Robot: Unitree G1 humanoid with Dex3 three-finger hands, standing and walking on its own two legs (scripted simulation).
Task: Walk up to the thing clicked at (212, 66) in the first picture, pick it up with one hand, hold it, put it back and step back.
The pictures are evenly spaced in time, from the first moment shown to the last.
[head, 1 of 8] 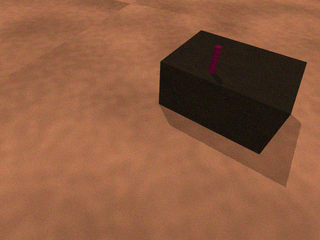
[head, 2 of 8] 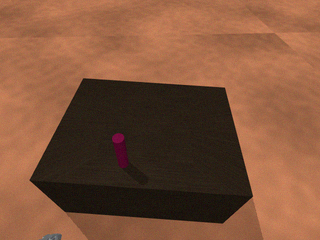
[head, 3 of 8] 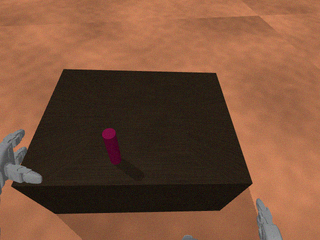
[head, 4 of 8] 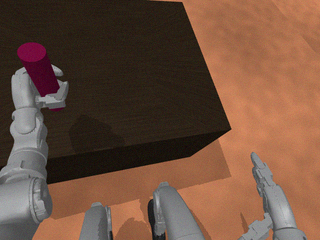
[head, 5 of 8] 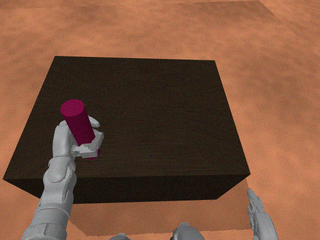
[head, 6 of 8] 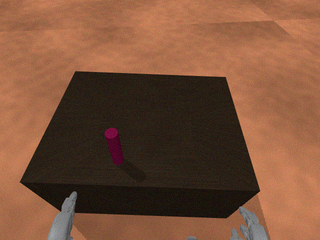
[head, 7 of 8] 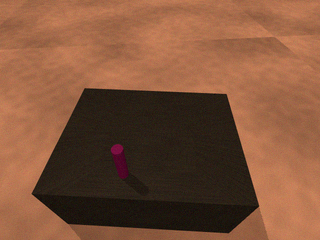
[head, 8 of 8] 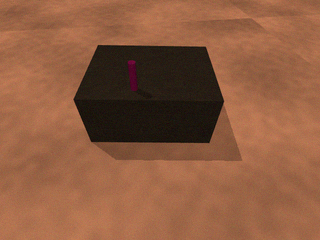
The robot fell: no
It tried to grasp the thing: yes
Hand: left
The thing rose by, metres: 0.29
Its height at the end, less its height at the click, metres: +0.00
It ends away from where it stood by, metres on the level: 0.01
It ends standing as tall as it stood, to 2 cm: yes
